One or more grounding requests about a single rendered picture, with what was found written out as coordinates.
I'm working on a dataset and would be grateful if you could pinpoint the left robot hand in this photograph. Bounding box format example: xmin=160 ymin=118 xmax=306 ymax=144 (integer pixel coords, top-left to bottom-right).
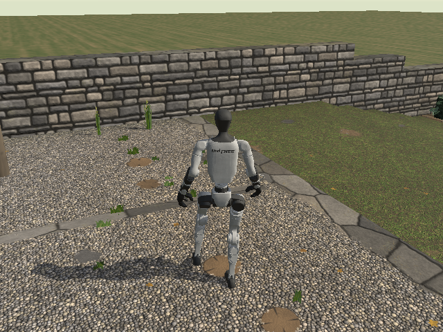
xmin=177 ymin=192 xmax=193 ymax=208

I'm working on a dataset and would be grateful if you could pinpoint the right robot forearm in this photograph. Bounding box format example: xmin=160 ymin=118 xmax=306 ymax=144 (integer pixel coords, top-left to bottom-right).
xmin=249 ymin=166 xmax=260 ymax=189

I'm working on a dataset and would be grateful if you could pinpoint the right robot hand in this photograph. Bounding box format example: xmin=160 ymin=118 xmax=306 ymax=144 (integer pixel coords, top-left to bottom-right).
xmin=245 ymin=185 xmax=262 ymax=198

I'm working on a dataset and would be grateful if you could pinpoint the robot right upper arm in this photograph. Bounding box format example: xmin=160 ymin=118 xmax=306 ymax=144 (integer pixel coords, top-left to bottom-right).
xmin=237 ymin=140 xmax=257 ymax=177

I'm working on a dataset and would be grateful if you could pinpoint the robot right shin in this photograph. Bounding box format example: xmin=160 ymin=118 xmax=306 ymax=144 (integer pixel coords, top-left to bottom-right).
xmin=228 ymin=233 xmax=239 ymax=279

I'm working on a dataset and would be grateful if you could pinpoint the robot left upper arm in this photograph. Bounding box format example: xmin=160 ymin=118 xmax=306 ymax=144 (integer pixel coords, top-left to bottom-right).
xmin=188 ymin=139 xmax=208 ymax=178

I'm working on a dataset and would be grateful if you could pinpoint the robot right thigh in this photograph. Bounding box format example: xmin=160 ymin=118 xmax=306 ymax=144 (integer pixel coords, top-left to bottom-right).
xmin=227 ymin=194 xmax=245 ymax=246

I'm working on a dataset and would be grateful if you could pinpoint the left robot forearm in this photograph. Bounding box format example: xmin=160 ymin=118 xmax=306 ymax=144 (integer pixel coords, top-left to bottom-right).
xmin=179 ymin=167 xmax=195 ymax=195

